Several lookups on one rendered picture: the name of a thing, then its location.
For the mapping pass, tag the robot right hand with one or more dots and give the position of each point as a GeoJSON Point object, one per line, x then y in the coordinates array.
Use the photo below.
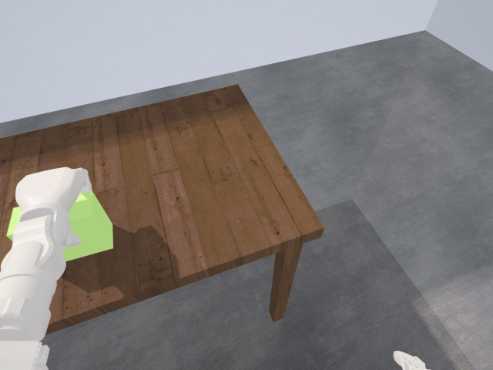
{"type": "Point", "coordinates": [408, 362]}

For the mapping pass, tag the table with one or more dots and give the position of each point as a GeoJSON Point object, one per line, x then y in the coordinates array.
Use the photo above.
{"type": "Point", "coordinates": [193, 186]}

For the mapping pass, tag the robot left forearm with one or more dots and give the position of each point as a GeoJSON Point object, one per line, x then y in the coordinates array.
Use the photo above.
{"type": "Point", "coordinates": [30, 270]}

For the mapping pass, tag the robot left upper arm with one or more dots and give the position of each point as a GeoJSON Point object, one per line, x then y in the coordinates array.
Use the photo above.
{"type": "Point", "coordinates": [23, 355]}

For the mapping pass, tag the sponge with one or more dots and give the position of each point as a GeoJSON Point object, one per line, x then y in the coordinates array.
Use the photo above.
{"type": "Point", "coordinates": [88, 220]}

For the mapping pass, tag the robot left hand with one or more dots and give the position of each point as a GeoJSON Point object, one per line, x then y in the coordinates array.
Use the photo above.
{"type": "Point", "coordinates": [60, 187]}

